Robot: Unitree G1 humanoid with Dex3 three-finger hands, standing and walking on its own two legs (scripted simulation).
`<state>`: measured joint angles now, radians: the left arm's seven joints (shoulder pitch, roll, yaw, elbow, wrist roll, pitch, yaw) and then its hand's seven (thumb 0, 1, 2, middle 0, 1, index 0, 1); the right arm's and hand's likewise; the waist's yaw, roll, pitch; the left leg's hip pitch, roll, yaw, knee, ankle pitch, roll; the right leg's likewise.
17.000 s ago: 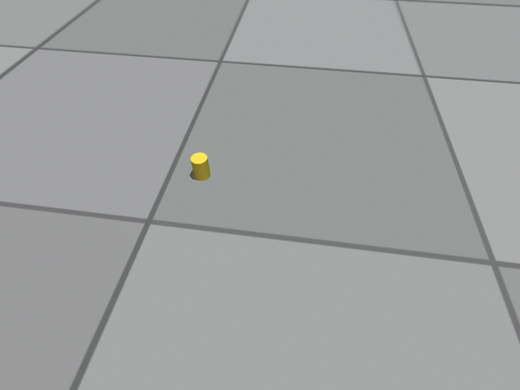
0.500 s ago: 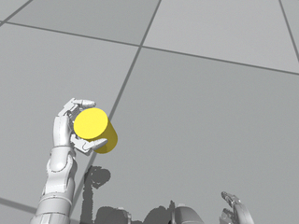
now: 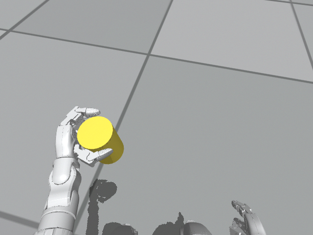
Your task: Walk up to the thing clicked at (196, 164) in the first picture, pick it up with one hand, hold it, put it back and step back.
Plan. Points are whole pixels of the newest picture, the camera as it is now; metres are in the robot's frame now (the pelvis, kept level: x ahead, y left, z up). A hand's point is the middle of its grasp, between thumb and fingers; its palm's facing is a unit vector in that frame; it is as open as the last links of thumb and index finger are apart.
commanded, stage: hold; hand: left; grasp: from the side
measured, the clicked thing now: (103, 141) +0.34 +0.15 +0.01
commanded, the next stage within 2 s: none
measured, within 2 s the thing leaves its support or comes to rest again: neither
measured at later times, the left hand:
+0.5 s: hand (89, 136) +0.33 +0.17 +0.06, palm faces +0.11 -0.99 +0.00, open 11.7 cm
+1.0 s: hand (89, 138) +0.33 +0.17 +0.06, palm faces +0.10 -0.99 +0.01, open 11.7 cm
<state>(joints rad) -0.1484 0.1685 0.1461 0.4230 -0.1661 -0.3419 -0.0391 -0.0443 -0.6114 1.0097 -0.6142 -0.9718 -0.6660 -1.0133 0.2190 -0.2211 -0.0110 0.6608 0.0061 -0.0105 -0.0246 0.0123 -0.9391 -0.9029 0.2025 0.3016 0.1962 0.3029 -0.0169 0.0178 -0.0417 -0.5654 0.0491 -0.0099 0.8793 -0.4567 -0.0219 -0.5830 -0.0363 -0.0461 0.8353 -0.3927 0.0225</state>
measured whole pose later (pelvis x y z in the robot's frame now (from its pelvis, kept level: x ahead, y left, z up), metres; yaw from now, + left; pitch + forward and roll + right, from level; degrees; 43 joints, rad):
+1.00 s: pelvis +0.00 +0.00 +0.01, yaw +0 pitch +6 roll -1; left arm -0.14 0.17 0.15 0.44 -0.18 -0.36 -0.08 -0.04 -0.61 1.01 -0.62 -0.97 -0.67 -1.01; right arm 0.22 -0.22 -0.01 0.67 0.01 -0.02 -0.01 0.01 -0.93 -0.90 0.20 0.30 0.20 0.30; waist -0.01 0.02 -0.02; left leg -0.51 0.04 -0.01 0.83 -0.43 -0.02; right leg -0.53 -0.04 -0.04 0.79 -0.37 0.03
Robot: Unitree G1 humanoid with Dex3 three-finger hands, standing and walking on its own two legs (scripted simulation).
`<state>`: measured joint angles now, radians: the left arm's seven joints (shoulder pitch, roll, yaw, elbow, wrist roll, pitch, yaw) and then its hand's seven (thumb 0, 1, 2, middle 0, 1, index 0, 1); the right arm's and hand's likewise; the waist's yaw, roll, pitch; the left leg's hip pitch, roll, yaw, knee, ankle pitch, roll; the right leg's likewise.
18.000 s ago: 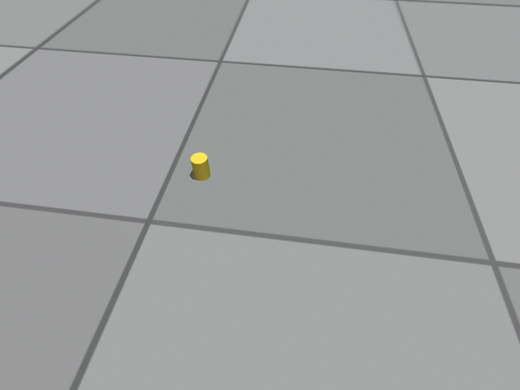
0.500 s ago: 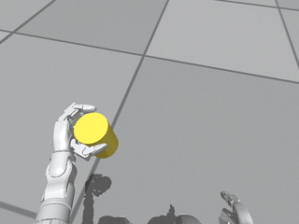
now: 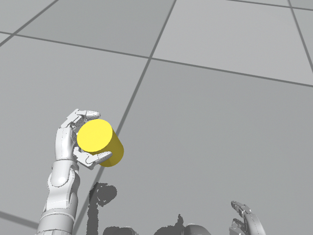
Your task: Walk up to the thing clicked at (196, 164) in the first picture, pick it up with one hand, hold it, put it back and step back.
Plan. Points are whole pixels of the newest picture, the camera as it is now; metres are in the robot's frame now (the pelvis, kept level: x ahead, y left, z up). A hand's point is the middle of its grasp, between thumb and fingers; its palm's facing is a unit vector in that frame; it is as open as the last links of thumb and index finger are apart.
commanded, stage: hold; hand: left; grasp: from the side
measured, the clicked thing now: (102, 144) +0.33 +0.15 +0.01
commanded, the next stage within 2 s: crouch in 1.30 s
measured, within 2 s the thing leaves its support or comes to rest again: neither
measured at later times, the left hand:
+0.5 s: hand (94, 138) +0.33 +0.17 +0.05, palm faces +0.10 -0.99 +0.01, open 11.7 cm
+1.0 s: hand (93, 136) +0.34 +0.17 +0.05, palm faces +0.10 -0.99 +0.00, open 11.7 cm
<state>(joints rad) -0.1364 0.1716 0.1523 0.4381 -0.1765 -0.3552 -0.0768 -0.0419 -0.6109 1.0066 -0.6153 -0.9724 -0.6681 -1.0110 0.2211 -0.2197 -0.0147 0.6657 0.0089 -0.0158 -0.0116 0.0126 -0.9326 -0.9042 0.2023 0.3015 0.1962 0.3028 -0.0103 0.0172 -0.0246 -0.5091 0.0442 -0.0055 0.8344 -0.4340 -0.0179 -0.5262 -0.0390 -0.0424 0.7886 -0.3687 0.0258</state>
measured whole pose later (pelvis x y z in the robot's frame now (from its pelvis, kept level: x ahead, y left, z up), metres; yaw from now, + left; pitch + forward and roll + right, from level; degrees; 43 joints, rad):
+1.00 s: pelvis +0.00 +0.00 +0.00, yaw +0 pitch +6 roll -1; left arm -0.17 0.17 0.15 0.48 -0.16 -0.37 -0.06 -0.04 -0.61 1.00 -0.62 -0.97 -0.67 -1.01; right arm 0.22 -0.22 -0.01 0.68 0.00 -0.01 -0.02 0.01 -0.93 -0.91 0.20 0.30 0.20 0.30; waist -0.01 0.01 -0.03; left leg -0.51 0.04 -0.01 0.84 -0.44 -0.02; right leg -0.53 -0.04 -0.04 0.79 -0.37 0.03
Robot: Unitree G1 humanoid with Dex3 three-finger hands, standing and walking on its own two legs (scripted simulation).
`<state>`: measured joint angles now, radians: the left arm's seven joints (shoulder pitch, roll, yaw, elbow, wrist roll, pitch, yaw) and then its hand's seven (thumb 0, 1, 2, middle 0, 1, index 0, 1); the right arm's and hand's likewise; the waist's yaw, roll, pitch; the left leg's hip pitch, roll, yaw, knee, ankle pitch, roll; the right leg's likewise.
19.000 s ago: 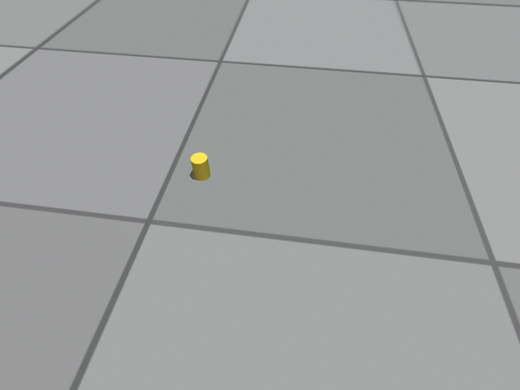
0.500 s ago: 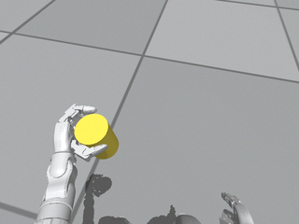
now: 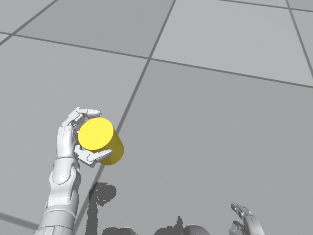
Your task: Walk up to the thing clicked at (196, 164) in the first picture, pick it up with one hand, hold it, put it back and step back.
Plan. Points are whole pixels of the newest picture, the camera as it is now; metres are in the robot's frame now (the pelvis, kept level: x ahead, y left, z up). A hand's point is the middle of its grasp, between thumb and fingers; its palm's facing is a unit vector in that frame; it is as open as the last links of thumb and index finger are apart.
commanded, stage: hold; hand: left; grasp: from the side
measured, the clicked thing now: (103, 143) +0.34 +0.15 +0.01
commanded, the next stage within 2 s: crouch in 0.30 s
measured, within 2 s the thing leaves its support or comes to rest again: neither
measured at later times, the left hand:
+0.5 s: hand (92, 138) +0.33 +0.17 +0.05, palm faces +0.11 -0.99 +0.00, open 11.7 cm
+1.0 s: hand (105, 157) +0.37 +0.18 -0.15, palm faces +0.18 -0.98 -0.01, open 11.7 cm
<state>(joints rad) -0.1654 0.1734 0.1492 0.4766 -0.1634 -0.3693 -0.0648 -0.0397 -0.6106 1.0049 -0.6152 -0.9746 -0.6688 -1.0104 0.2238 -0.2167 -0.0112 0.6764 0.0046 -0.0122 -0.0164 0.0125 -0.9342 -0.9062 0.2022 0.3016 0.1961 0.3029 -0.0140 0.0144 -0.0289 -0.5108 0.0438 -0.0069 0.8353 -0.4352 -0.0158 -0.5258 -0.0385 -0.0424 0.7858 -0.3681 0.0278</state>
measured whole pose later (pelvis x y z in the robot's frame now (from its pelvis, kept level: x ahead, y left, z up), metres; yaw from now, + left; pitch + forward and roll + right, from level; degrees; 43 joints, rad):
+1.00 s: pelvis -0.04 +0.00 -0.13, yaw +0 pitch +27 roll -2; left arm -0.46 0.23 0.27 0.92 -0.12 -0.73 -0.03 -0.04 -0.61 1.01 -0.61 -0.98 -0.67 -1.01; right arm 0.18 -0.26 -0.02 0.68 -0.06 -0.03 0.06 0.01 -0.90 -0.90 0.20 0.30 0.20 0.30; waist -0.07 0.00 -0.18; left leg -1.34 0.03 -0.05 1.51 -0.64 -0.02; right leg -1.36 -0.05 -0.04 1.45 -0.57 0.03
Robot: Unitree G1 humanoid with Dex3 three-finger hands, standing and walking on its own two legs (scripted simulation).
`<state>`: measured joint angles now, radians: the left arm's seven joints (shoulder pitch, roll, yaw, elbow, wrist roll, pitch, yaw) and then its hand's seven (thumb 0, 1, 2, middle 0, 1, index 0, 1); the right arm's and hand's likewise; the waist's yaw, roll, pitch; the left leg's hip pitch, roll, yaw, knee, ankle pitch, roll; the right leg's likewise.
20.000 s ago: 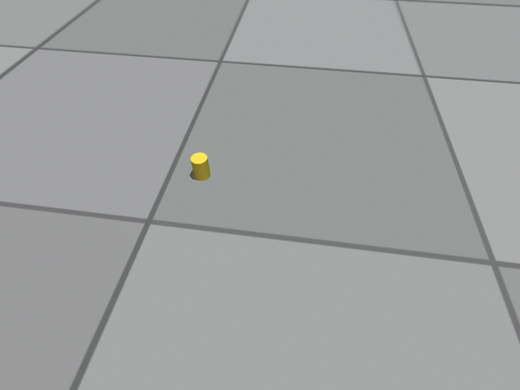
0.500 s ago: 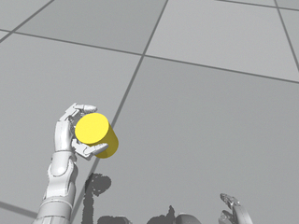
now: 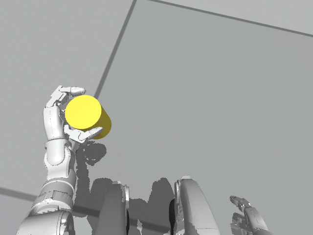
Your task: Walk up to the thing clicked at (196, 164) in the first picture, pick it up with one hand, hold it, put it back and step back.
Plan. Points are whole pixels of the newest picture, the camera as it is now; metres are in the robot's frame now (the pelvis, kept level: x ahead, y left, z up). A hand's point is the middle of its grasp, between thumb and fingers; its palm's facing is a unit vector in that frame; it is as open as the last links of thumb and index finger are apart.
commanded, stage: crouch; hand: left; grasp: from the side
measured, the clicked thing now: (91, 119) +0.41 +0.17 -0.05
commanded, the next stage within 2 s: lower in 1.34 s
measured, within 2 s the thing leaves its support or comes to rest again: neither
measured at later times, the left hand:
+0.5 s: hand (95, 131) +0.44 +0.20 -0.24, palm faces +0.20 -0.98 -0.03, open 11.7 cm
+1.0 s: hand (100, 135) +0.46 +0.21 -0.36, palm faces +0.20 -0.98 -0.02, open 11.7 cm
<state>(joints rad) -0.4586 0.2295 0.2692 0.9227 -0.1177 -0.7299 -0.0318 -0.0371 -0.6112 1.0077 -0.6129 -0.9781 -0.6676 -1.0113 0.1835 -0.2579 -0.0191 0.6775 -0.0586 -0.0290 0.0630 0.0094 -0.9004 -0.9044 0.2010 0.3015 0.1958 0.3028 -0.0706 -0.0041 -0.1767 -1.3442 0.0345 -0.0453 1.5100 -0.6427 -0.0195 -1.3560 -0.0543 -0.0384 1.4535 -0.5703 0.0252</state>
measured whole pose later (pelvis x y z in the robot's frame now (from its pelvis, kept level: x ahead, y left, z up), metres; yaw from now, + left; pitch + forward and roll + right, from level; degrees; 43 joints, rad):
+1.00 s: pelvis -0.07 +0.01 -0.28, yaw -6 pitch +28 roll -10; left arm -0.87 0.62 0.53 1.30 0.01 -0.79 -0.03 -0.03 -0.61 1.02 -0.60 -0.99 -0.66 -1.02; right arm 0.10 -0.31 0.20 0.69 -0.20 0.04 0.14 0.00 -0.92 -0.91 0.20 0.30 0.20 0.30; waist -0.26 -0.05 0.07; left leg -2.26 -0.01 -0.18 2.46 -0.70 -0.02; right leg -2.21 -0.04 -0.08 2.29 -0.57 0.05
